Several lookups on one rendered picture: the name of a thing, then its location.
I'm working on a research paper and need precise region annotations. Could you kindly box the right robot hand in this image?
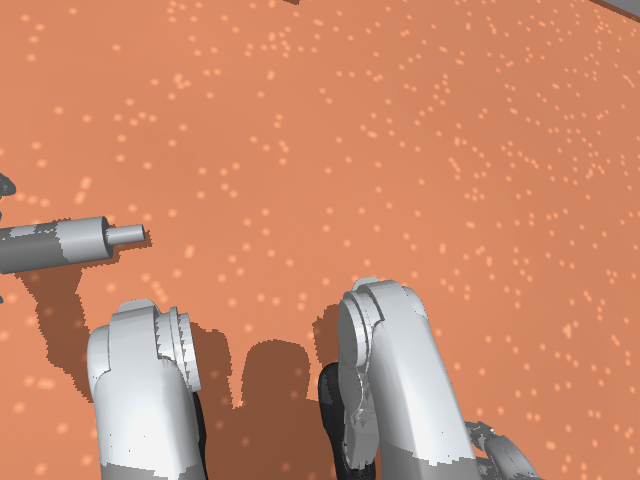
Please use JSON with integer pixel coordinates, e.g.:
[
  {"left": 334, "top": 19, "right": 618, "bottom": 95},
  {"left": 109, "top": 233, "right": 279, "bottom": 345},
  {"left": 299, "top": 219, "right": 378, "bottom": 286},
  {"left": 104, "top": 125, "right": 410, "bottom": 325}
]
[{"left": 464, "top": 421, "right": 540, "bottom": 480}]

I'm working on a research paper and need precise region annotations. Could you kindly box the bottle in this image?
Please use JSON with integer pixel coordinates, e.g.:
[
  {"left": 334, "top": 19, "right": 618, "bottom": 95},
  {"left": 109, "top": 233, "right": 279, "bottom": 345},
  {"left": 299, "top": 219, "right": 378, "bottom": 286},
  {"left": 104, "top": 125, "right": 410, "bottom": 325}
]
[{"left": 0, "top": 216, "right": 145, "bottom": 274}]

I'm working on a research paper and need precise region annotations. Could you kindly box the left robot foot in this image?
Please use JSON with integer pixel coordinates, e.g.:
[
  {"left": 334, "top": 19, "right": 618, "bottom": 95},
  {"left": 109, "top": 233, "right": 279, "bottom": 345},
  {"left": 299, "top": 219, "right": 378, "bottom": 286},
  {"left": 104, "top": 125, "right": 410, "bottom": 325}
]
[{"left": 192, "top": 392, "right": 208, "bottom": 480}]

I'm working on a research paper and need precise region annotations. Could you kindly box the right robot foot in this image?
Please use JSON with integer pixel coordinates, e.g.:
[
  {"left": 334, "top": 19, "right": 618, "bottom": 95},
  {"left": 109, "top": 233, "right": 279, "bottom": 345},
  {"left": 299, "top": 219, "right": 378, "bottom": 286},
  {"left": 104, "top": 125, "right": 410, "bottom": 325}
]
[{"left": 318, "top": 362, "right": 376, "bottom": 480}]

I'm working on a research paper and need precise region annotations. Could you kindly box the left robot hand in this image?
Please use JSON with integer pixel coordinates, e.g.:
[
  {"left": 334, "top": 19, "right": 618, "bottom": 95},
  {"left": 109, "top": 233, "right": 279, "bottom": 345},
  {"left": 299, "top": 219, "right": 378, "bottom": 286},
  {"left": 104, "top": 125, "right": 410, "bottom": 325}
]
[{"left": 0, "top": 173, "right": 16, "bottom": 304}]

